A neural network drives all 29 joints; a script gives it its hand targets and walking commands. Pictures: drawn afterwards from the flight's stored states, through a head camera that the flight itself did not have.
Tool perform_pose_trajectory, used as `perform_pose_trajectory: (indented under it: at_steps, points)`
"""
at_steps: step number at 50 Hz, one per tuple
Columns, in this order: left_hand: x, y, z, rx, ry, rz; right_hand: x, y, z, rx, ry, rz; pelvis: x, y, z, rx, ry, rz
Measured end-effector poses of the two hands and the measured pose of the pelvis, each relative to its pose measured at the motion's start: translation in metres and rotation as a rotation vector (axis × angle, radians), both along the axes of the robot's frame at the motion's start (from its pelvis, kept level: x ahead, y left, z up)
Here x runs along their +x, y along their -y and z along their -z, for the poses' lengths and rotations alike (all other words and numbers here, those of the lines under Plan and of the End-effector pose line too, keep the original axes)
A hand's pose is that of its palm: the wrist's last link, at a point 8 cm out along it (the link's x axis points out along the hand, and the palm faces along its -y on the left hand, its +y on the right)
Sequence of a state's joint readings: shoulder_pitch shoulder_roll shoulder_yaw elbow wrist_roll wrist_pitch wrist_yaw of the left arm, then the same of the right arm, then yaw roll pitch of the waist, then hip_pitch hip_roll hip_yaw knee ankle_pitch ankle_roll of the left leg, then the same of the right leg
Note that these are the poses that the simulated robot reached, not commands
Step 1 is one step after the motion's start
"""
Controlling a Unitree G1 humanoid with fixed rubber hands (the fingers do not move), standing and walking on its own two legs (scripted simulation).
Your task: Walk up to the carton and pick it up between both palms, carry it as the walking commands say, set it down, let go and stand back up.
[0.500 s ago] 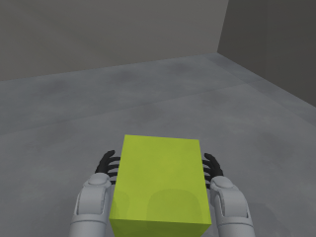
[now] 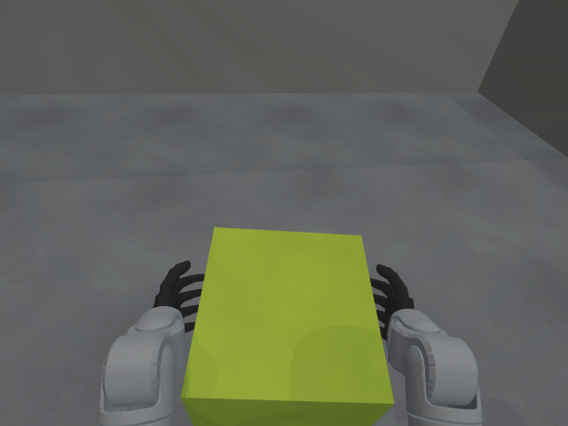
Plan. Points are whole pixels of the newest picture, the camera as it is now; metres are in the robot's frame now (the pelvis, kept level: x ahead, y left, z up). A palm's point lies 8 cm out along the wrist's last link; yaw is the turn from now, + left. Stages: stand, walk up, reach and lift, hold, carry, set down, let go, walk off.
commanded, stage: carry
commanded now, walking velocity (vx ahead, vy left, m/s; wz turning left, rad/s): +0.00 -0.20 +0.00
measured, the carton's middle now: (281, 346) +0.26 +0.02 +0.02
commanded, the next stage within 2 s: none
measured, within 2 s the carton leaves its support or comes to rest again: neither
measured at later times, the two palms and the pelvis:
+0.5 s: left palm (307, 359) +0.21 -0.01 +0.10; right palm (553, 390) +0.20 -0.30 +0.08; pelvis -0.06 -0.15 +0.01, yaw +2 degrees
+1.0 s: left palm (440, 425) +0.15 -0.14 +0.10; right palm out of the picture +0.16 -0.43 +0.10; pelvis -0.11 -0.31 +0.01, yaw +2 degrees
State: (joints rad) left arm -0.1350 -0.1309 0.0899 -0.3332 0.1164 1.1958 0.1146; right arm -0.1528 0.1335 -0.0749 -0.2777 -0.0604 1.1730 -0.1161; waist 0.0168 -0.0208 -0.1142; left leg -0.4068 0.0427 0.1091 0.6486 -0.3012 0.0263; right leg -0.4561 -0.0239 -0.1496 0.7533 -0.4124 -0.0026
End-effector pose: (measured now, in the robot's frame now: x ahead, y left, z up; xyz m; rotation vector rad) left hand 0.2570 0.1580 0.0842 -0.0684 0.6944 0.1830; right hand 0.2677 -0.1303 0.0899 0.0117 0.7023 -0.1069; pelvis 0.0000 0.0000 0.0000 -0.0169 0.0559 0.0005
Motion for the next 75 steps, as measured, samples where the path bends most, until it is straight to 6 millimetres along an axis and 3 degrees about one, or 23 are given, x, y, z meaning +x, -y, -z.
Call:
perform_pose_trajectory:
  at_steps: [6,12,16,19,23,29,34,38,42,46,51,54,58,66,69,75]
  points:
    - [-0.019,0.011,-0.015,-0.007,-0.017,-0.028,-0.012,0.011,-0.016,-0.013,-0.017,-0.031,-0.012,0.019,-0.016,-0.037,-0.006,-0.008]
    - [-0.023,0.055,-0.034,0.001,0.034,-0.007,-0.025,0.055,-0.030,-0.006,0.032,-0.006,-0.027,0.056,-0.018,-0.048,-0.013,-0.012]
    - [-0.028,0.098,-0.031,0.023,0.040,0.014,-0.037,0.098,-0.021,0.010,0.037,0.013,-0.036,0.092,-0.008,-0.017,-0.013,-0.009]
    - [-0.035,0.131,-0.023,0.074,-0.004,0.047,-0.050,0.131,0.000,0.054,-0.007,0.039,-0.043,0.115,-0.002,-0.006,0.003,-0.015]
    - [-0.047,0.160,-0.018,0.097,-0.059,0.067,-0.069,0.159,0.013,0.086,-0.060,0.056,-0.054,0.138,-0.007,0.031,0.012,-0.036]
    - [-0.060,0.181,-0.020,0.070,-0.010,0.023,-0.069,0.181,0.002,0.070,-0.014,0.025,-0.070,0.171,-0.006,0.040,-0.007,-0.048]
    - [-0.079,0.188,-0.009,0.024,0.001,-0.035,-0.069,0.188,-0.002,0.029,-0.003,-0.029,-0.081,0.196,0.000,0.025,-0.023,-0.065]
    - [-0.101,0.199,-0.002,0.001,-0.021,-0.064,-0.082,0.198,-0.003,-0.004,-0.024,-0.067,-0.090,0.215,-0.003,0.021,-0.009,-0.064]
    - [-0.110,0.219,-0.011,0.003,-0.023,-0.066,-0.092,0.218,-0.009,-0.011,-0.026,-0.074,-0.097,0.237,-0.011,-0.003,0.000,-0.059]
    - [-0.110,0.251,-0.021,0.005,0.005,-0.062,-0.096,0.250,-0.016,-0.007,0.001,-0.066,-0.106,0.267,-0.014,-0.025,-0.010,-0.045]
    - [-0.111,0.313,-0.018,0.035,0.021,-0.028,-0.106,0.313,-0.005,0.024,0.017,-0.031,-0.116,0.319,-0.003,-0.020,-0.018,-0.035]
    - [-0.117,0.348,-0.013,0.072,-0.026,0.016,-0.122,0.348,0.008,0.061,-0.031,0.010,-0.126,0.341,-0.005,0.008,-0.012,-0.049]
    - [-0.127,0.378,-0.015,0.074,-0.028,0.033,-0.140,0.378,0.010,0.073,-0.033,0.030,-0.139,0.366,-0.007,0.032,-0.005,-0.064]
    - [-0.158,0.402,-0.007,0.023,0.012,-0.022,-0.153,0.402,0.000,0.024,0.006,-0.019,-0.161,0.408,0.003,0.013,0.002,-0.075]
    - [-0.175,0.412,-0.002,0.011,-0.028,-0.043,-0.160,0.411,-0.001,0.005,-0.033,-0.049,-0.166,0.423,-0.004,0.013,0.007,-0.066]
    - [-0.187,0.443,-0.017,0.007,-0.020,-0.071,-0.169,0.441,-0.012,-0.004,-0.025,-0.078,-0.176,0.461,-0.015,-0.014,0.004,-0.055]
